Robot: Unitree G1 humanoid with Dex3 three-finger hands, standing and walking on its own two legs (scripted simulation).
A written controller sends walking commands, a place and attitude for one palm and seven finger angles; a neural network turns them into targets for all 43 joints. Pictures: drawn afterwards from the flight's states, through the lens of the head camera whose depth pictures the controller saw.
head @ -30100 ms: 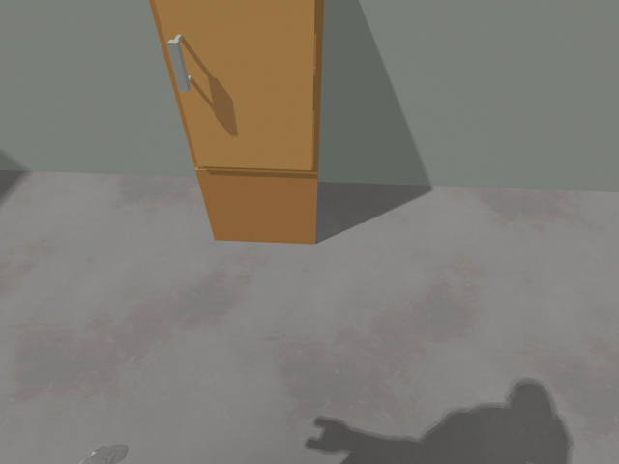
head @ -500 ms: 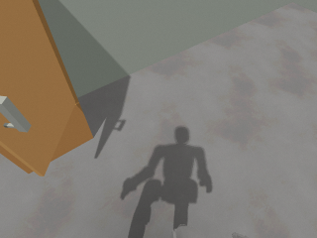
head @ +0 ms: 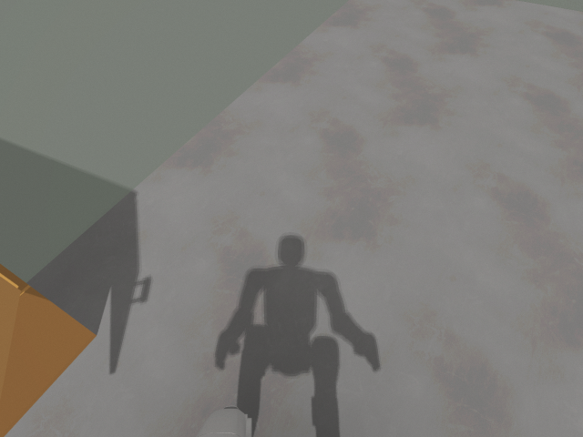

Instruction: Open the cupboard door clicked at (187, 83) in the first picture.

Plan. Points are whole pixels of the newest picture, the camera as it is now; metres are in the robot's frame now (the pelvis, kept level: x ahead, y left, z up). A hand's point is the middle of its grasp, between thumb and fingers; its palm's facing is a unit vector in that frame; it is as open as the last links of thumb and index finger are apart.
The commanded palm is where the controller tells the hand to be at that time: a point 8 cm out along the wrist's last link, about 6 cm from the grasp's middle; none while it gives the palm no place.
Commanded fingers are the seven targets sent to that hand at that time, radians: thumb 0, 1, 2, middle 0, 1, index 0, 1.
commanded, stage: walk to a spot facing it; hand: left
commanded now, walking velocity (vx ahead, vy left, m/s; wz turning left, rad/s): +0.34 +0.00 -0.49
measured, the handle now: out of the picture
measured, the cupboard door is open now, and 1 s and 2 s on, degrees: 47 47 47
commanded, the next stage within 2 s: turn to face it in 1.30 s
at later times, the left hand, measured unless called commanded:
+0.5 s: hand (200, 317) +0.34 +0.20 -0.17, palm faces -0.26 -0.94 -0.20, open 7.4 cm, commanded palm none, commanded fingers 0.00 0.90 0.90 -0.20 -0.30 -0.20 -0.30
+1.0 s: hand (296, 244) +0.50 +0.02 -0.16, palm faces -0.34 -0.90 -0.28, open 7.1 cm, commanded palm none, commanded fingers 0.00 0.90 0.90 -0.20 -0.30 -0.20 -0.30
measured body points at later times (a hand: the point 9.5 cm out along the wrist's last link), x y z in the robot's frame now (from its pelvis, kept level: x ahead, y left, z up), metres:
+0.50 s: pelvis +0.20 +0.02 +0.00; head +0.25 +0.02 +0.44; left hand +0.35 +0.25 -0.15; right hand +0.12 -0.20 -0.15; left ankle +0.15 +0.15 -0.74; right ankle +0.21 -0.11 -0.66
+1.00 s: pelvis +0.39 -0.15 +0.00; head +0.41 -0.19 +0.45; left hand +0.52 +0.07 -0.13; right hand +0.35 -0.37 -0.17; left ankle +0.52 +0.00 -0.65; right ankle +0.34 -0.13 -0.74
